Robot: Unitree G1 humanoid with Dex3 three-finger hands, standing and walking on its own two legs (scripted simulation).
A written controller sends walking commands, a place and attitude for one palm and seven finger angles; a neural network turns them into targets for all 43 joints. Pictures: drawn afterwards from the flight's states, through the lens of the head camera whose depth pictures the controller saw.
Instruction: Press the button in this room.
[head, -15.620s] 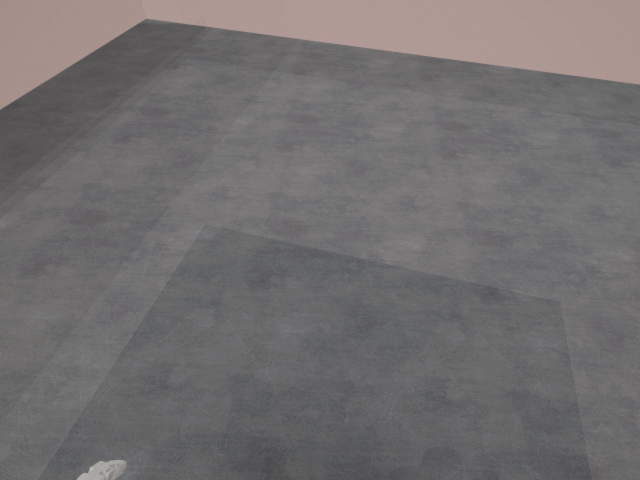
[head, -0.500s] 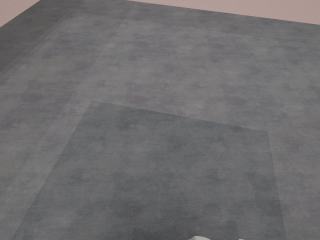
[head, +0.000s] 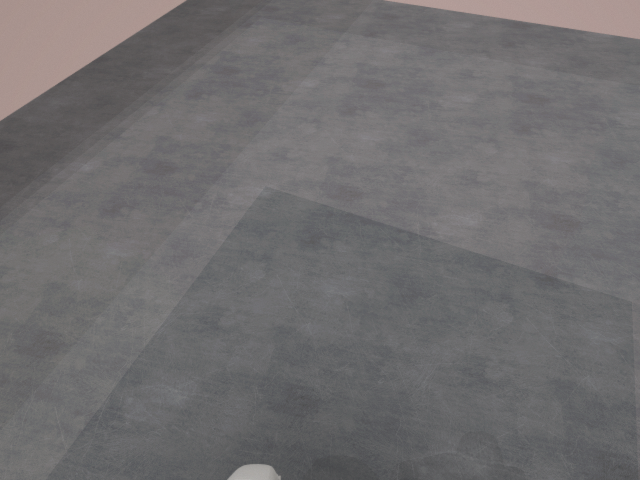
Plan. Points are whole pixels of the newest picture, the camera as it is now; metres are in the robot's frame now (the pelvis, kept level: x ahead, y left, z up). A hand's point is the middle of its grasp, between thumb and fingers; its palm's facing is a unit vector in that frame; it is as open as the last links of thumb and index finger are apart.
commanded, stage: turn or walk to find it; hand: left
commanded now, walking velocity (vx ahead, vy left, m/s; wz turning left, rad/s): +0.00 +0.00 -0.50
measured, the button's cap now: out of the picture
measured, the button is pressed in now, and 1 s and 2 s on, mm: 0 0 0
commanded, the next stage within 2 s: none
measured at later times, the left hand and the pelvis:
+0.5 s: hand out of the picture +0.06 +0.21 -0.18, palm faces -0.11 -0.96 -0.26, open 7.4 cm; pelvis -0.02 +0.01 -0.02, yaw -11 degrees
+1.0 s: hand (189, 470) +0.15 +0.21 -0.17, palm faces -0.39 -0.89 -0.22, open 7.4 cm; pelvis -0.03 +0.05 +0.00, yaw -26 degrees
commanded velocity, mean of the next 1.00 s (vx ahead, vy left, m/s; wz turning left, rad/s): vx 0.00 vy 0.00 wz -0.50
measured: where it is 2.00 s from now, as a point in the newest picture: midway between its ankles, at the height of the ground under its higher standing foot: outside the picture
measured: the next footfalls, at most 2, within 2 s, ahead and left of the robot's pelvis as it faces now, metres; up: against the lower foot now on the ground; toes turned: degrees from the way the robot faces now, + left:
left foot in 0.10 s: +0.02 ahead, +0.15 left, +0.00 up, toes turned +4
right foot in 0.48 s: +0.01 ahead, -0.10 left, +0.00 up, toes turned -18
